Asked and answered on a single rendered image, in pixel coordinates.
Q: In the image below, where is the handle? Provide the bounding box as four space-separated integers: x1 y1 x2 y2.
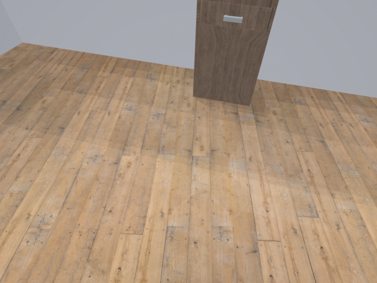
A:
223 15 243 23

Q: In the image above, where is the drawer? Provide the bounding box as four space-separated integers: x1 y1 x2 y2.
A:
200 0 272 31

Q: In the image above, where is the cabinet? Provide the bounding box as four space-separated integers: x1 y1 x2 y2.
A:
193 0 279 106

